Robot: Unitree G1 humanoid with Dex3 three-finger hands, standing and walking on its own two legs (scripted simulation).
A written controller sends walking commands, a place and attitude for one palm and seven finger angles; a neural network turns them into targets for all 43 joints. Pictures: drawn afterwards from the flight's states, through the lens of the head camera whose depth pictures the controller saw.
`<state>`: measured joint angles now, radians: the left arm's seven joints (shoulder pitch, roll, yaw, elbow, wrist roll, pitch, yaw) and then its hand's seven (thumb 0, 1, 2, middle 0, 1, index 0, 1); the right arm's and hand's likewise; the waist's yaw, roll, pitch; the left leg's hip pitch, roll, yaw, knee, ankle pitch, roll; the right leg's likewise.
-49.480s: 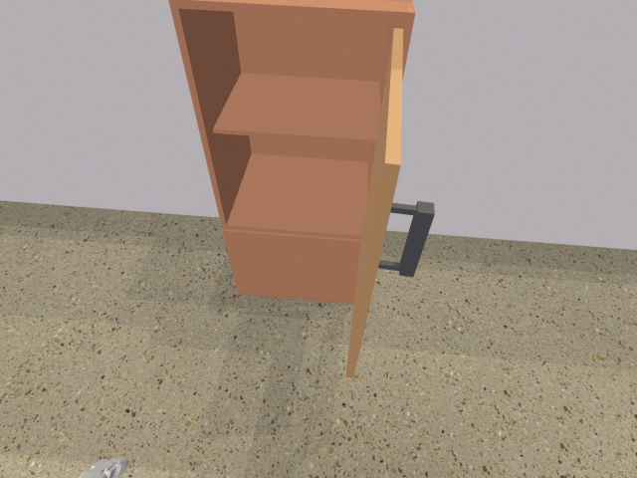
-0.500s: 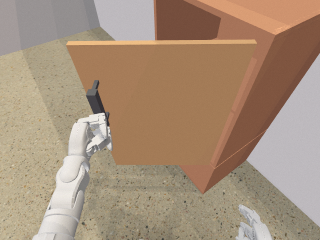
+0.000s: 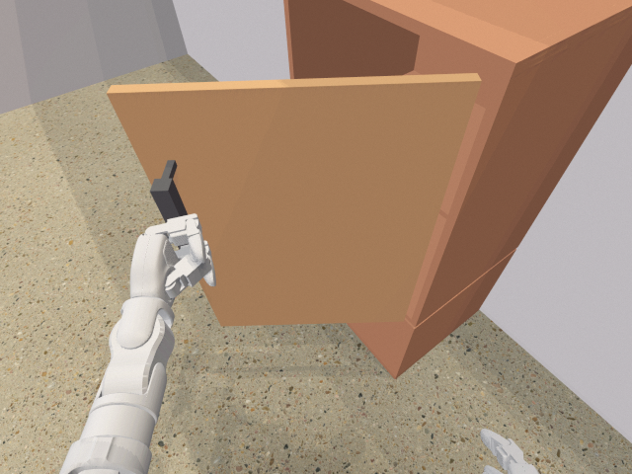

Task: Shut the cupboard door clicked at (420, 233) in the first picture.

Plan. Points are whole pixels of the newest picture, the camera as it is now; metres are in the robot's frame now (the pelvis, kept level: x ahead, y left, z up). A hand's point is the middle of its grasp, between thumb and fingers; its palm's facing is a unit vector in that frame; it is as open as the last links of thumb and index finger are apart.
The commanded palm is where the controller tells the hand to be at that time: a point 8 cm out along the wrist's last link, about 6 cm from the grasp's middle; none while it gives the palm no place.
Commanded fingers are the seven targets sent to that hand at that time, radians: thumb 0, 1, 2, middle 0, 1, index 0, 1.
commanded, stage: push the door shut along its arc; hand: left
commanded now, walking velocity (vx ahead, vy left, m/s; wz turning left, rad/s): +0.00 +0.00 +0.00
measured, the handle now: (181, 211) +0.45 +0.21 +0.08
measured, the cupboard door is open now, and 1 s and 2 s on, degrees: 55 41 28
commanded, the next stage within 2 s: pull the fist back off the door in 1.96 s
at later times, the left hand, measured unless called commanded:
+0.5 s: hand (208, 233) +0.40 +0.16 +0.09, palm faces -0.06 -1.00 -0.03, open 3.1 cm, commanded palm +0.39 +0.21 +0.08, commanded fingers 0.00 0.90 0.90 -1.30 -1.50 -1.30 -1.50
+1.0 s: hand (234, 197) +0.47 +0.14 +0.08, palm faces -0.19 -0.98 -0.03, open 3.1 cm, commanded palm +0.46 +0.19 +0.08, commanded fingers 0.00 0.90 0.90 -1.30 -1.50 -1.30 -1.50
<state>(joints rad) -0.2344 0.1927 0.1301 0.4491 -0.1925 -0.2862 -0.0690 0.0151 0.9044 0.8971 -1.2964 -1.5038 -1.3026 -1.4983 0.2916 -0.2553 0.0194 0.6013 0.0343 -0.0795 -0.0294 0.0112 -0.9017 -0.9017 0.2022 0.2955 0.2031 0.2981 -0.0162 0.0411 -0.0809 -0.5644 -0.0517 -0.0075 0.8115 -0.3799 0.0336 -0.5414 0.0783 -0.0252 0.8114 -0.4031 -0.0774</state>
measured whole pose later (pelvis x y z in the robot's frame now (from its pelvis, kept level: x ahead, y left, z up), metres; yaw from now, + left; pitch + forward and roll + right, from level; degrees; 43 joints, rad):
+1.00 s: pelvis -0.01 +0.02 -0.02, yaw -1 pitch +15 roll -1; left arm -0.85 0.37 0.23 1.13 -0.15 -0.36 -0.29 0.01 0.90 0.90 -1.30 -1.50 -1.30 -1.50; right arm 0.39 -0.27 0.02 0.64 0.03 -0.04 -0.01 0.01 -0.90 -0.90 0.20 0.30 0.20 0.30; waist -0.14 0.04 -0.09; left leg -0.78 -0.05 0.01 0.92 -0.41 0.06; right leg -0.74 0.08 -0.02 0.90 -0.41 -0.05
